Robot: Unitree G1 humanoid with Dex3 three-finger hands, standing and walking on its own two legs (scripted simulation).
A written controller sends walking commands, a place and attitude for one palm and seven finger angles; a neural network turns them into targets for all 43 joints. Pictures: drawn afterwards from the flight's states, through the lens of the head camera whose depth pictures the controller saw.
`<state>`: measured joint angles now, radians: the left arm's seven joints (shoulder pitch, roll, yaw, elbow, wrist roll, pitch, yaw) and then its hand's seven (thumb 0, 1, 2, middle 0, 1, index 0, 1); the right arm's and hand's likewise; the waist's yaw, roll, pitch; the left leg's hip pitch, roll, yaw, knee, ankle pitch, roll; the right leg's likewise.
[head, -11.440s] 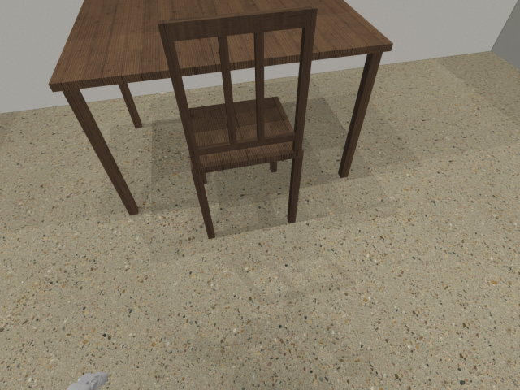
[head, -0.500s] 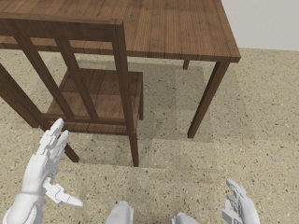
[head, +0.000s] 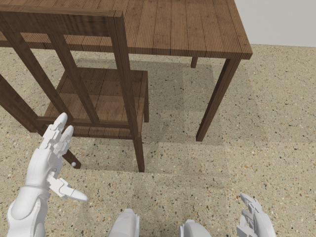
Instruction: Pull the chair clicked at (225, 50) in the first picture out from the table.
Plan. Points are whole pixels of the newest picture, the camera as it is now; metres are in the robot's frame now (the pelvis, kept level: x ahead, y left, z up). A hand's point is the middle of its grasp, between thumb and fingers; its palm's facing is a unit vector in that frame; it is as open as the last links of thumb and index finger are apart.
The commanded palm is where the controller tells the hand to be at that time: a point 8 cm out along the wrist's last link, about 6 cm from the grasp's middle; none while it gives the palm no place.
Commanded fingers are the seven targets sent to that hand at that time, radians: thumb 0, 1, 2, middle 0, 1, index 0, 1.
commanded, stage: aim the fingers beside a spindle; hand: left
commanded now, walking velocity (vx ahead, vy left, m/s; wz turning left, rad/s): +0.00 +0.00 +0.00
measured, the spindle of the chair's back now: (47, 86) +0.51 +0.35 +0.04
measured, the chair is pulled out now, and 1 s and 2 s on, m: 0.00 0.00 0.00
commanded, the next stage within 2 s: push the fingers through the gap in 1.60 s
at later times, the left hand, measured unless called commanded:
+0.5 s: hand (78, 150) +0.32 +0.21 +0.02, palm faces -0.05 -1.00 -0.05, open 16.9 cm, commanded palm +0.30 +0.27 +0.02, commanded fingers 0.00 -0.50 0.30 -0.06 -0.08 -0.06 -0.08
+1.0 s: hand (80, 138) +0.36 +0.22 +0.00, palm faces -0.04 -1.00 -0.05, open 16.9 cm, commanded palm +0.34 +0.28 +0.00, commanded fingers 0.00 -0.50 0.30 -0.06 -0.08 -0.06 -0.08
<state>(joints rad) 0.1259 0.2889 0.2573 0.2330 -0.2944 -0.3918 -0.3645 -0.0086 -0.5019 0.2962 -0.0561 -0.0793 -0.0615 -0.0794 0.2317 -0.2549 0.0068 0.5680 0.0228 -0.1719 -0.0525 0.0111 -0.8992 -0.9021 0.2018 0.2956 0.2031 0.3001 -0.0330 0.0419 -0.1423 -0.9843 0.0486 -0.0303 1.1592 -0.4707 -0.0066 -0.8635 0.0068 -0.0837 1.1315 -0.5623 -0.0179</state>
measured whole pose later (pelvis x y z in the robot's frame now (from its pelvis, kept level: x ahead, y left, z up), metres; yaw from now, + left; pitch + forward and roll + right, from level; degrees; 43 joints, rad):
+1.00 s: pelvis -0.01 +0.01 -0.02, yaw -2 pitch +22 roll -3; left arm -0.24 0.35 0.34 0.57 -0.24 -0.44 -0.35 -0.01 -0.50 0.30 -0.06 -0.08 -0.06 -0.08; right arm 0.24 -0.26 0.01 0.59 0.01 -0.08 -0.03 0.01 -0.90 -0.90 0.20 0.30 0.20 0.30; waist -0.06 0.03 -0.16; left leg -1.16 0.06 -0.01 1.27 -0.50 0.01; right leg -1.05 0.01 -0.06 1.24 -0.58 0.00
